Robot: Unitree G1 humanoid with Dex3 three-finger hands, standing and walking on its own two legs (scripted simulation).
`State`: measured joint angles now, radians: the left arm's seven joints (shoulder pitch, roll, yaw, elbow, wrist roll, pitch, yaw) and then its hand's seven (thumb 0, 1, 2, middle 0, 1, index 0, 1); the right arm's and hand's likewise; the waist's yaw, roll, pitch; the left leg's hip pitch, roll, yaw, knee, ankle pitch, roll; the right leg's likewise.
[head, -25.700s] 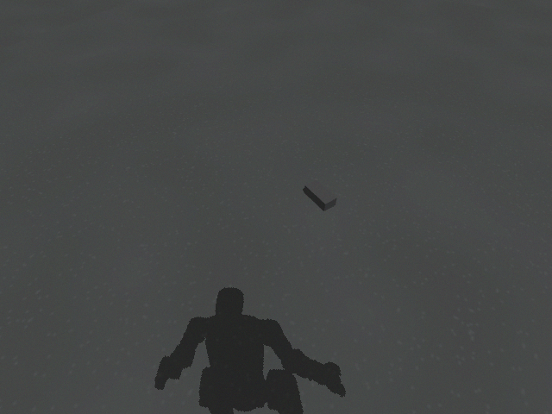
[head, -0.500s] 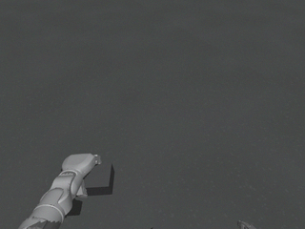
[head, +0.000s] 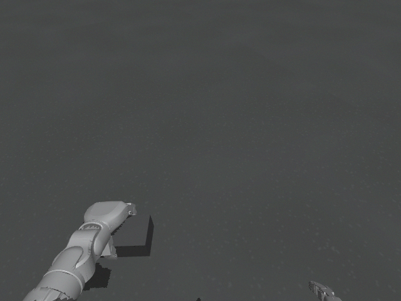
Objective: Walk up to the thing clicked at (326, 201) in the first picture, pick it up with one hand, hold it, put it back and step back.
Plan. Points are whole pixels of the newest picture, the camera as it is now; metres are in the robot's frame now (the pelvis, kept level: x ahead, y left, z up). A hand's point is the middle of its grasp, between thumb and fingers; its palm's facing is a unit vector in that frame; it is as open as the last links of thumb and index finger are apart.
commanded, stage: hold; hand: left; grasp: from above
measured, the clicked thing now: (115, 236) +0.30 +0.23 -0.07
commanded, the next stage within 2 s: crouch in 0.60 s
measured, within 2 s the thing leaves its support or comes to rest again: neither
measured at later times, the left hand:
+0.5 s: hand (111, 237) +0.28 +0.22 -0.04, palm faces -0.47 -0.04 -0.88, open 10.5 cm
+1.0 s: hand (115, 241) +0.29 +0.22 -0.08, palm faces -0.48 -0.04 -0.88, open 10.5 cm
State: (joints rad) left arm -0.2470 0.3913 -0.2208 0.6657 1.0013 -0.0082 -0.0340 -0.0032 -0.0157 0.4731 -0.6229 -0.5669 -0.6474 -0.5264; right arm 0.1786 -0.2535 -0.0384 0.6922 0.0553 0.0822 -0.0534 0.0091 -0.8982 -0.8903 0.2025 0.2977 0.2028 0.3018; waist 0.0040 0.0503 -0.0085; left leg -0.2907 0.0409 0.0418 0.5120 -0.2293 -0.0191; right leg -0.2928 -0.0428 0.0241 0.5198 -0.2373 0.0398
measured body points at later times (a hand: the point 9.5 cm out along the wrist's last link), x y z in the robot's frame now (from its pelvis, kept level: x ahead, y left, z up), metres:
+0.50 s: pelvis -0.01 +0.00 +0.00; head +0.00 -0.02 +0.45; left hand +0.30 +0.22 +0.01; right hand +0.14 -0.25 -0.11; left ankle +0.02 +0.13 -0.73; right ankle +0.02 -0.15 -0.73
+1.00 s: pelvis +0.00 +0.00 +0.00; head +0.03 -0.01 +0.45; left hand +0.31 +0.22 -0.03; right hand +0.14 -0.26 -0.12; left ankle +0.02 +0.13 -0.73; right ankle +0.02 -0.15 -0.73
